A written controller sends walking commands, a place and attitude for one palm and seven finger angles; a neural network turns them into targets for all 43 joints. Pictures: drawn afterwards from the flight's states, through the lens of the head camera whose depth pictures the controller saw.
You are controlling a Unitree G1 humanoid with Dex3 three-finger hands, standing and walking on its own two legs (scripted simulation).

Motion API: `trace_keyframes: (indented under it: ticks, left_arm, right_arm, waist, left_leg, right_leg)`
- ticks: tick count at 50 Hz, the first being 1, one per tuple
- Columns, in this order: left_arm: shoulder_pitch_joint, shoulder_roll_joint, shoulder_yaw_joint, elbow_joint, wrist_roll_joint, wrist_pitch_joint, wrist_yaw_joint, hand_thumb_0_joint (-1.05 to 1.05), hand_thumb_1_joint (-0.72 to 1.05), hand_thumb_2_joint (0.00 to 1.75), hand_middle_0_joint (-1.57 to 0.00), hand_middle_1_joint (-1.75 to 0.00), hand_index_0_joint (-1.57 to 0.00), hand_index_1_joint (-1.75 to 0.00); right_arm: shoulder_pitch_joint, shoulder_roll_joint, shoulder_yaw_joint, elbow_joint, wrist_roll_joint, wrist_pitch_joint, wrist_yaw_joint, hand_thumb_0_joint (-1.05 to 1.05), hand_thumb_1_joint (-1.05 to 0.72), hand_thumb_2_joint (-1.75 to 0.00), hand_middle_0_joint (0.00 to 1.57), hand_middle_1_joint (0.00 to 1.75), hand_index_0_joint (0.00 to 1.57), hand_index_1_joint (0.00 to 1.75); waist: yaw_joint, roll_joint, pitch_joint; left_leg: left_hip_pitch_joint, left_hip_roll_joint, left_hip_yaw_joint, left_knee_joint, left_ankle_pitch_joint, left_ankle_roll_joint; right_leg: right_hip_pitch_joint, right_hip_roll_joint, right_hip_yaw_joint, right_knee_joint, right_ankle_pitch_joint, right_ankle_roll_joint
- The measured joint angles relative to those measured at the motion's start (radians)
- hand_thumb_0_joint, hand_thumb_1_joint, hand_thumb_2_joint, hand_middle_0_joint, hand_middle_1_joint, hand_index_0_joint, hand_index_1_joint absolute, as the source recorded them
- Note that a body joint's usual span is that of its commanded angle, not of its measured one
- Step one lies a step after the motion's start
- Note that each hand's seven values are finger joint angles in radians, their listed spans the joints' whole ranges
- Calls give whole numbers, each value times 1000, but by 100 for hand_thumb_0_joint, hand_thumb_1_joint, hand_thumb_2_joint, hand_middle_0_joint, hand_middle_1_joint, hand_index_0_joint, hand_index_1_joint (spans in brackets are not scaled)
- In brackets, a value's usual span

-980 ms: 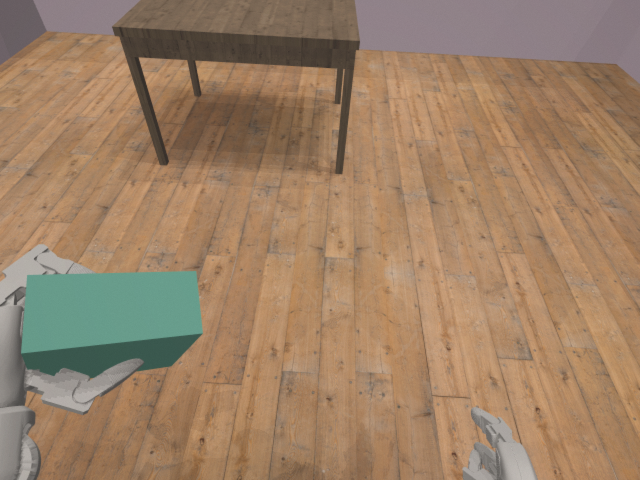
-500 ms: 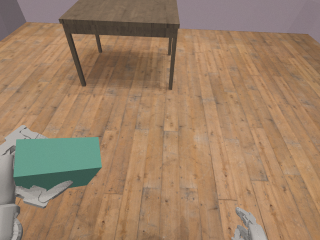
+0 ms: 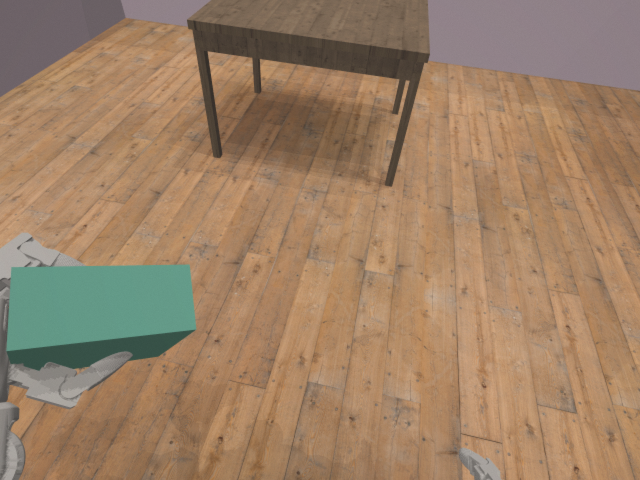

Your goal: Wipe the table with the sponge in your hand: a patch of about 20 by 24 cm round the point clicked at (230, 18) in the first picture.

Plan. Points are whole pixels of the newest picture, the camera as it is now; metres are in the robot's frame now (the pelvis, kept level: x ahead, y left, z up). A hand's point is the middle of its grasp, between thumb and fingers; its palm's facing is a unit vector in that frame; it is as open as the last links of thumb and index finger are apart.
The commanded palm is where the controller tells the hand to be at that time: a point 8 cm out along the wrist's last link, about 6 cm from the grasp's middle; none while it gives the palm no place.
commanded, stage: walk to a spot facing it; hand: left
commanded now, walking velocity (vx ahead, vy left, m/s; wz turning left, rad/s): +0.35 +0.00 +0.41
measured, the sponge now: (127, 319) +0.24 +0.20 +0.14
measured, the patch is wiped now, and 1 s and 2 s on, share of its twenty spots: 0.00 0.00 0.00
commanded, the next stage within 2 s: none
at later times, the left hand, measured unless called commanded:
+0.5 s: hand (149, 263) +0.28 +0.19 +0.17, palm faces +0.54 -0.67 -0.50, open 10.1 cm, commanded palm +0.22 +0.22 +0.18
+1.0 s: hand (189, 161) +0.42 +0.18 +0.19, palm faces +0.63 -0.59 -0.50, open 10.1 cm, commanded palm +0.37 +0.21 +0.18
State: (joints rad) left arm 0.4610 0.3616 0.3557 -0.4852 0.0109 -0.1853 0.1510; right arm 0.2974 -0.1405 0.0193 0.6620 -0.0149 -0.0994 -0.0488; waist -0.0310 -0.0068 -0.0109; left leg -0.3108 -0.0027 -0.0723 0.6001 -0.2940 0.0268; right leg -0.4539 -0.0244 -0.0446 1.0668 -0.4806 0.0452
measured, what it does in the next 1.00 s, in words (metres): walks ahead, turning left: right foot, then left foot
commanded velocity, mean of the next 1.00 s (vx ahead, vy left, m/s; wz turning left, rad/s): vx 0.36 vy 0.00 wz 0.30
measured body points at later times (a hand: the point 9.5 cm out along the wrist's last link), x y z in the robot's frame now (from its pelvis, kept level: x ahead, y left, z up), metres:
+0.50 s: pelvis +0.13 -0.09 +0.01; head +0.17 -0.11 +0.46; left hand +0.25 +0.22 +0.20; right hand +0.35 -0.30 -0.10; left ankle +0.16 +0.09 -0.65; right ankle +0.06 -0.14 -0.73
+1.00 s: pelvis +0.31 -0.10 +0.00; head +0.34 -0.11 +0.44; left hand +0.38 +0.21 +0.22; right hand +0.51 -0.25 -0.11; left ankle +0.25 +0.05 -0.73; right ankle +0.41 -0.22 -0.72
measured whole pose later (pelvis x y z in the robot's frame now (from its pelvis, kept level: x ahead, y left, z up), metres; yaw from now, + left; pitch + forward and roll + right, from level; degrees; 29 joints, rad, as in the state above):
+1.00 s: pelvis +0.31 -0.10 +0.00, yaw +19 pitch +0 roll +0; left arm 0.53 0.39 0.39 -0.56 -0.02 -0.25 0.13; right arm 0.27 -0.14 0.01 0.61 0.01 -0.11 -0.04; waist 0.03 0.04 0.04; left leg -0.27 0.12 0.06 0.58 -0.31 -0.03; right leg -0.43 -0.14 -0.14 0.74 -0.32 0.07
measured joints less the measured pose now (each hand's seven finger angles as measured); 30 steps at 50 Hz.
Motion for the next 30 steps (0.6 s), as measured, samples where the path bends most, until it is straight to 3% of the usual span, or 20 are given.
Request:
trace_keyframes:
  ticks: [6, 10, 12, 14, 16, 19, 22, 26, 30]
  left_arm:
    - [53, 1, -14, -59, -20, -14, -20, -1, -49, 97, -75, -133, -75, -133]
    - [62, 28, 2, -45, -24, -5, -27, -1, -49, 97, -75, -133, -75, -133]
    - [36, 27, -8, -22, -18, 5, -30, -1, -49, 97, -75, -133, -75, -133]
    - [2, 9, -33, 11, -20, 16, -32, -1, -49, 97, -75, -133, -75, -133]
    - [4, -15, -41, 37, -20, 8, -32, -1, -49, 97, -75, -133, -75, -133]
    - [41, -27, -34, 48, -16, -6, -32, -1, -49, 98, -75, -133, -75, -133]
    - [41, -17, -31, 45, -12, -13, -24, -1, -49, 98, -75, -133, -75, -133]
    - [22, -6, -20, 14, -15, -22, -8, -1, -49, 98, -75, -133, -75, -133]
    - [34, 2, 2, -36, -21, -24, 12, -1, -49, 98, -75, -133, -75, -133]
  right_arm:
    - [-27, 14, 15, -14, 1, -19, 10, 2, -90, -90, 20, 30, 21, 30]
    - [-55, -1, 9, -32, 1, -7, 3, 1, -90, -90, 21, 30, 21, 30]
    - [-73, -24, -4, -28, 7, 8, -2, 1, -90, -90, 21, 30, 21, 30]
    - [-88, -51, -19, -2, 7, 29, -8, 1, -90, -90, 20, 30, 21, 30]
    - [-92, -76, -30, 11, 4, 45, -8, 1, -90, -90, 20, 30, 21, 30]
    - [-94, -107, -45, -7, 2, 65, -14, 2, -91, -90, 20, 30, 21, 30]
    - [-96, -129, -64, -32, 0, 72, -18, 2, -91, -90, 20, 30, 20, 30]
    - [-101, -140, -77, -68, 6, 76, -13, 1, -91, -90, 20, 30, 20, 30]
    - [-95, -120, -72, -99, 17, 73, -8, 1, -91, -90, 20, 30, 20, 30]
  waist:
    - [22, 24, 13]
    - [36, 39, 17]
    - [39, 62, 21]
    - [34, 60, 23]
    - [37, 44, 14]
    - [34, 28, 14]
    - [36, 12, 44]
    - [49, -7, 86]
    - [64, -35, 100]
  left_leg:
    - [40, 12, -51, -81, 15, -28]
    - [41, 10, -76, -32, -36, -57]
    - [-11, 14, -65, 128, -116, -30]
    - [-101, 0, -16, 395, -162, -25]
    - [-177, 4, 44, 585, -127, -36]
    - [-264, 35, 95, 695, -69, -52]
    - [-315, 65, 134, 625, -22, -56]
    - [-303, 88, 204, 359, 37, -47]
    - [-224, 56, 291, 111, 55, -24]
  right_leg:
    - [25, -4, -33, -205, 39, 16]
    - [135, 12, -71, -472, 87, 6]
    - [156, 19, -102, -492, 196, -57]
    - [181, -3, -135, -458, 148, -96]
    - [219, -24, -150, -474, 113, -106]
    - [277, -39, -169, -531, 110, -103]
    - [334, -52, -197, -583, 107, -107]
    - [392, -64, -225, -629, 92, -103]
    - [431, -81, -230, -621, 45, -90]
